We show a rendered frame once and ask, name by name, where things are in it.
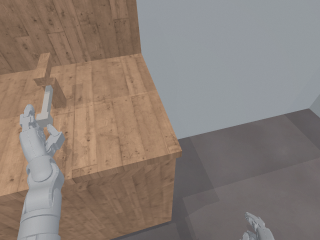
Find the right robot hand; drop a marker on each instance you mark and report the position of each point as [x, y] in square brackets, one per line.
[262, 233]

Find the left robot forearm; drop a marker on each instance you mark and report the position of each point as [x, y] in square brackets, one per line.
[41, 211]

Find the left robot hand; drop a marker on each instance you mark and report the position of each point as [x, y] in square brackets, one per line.
[32, 138]

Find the tap lever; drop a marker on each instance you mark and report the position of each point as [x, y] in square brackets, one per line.
[44, 118]

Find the counter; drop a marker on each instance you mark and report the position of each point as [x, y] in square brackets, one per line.
[119, 154]

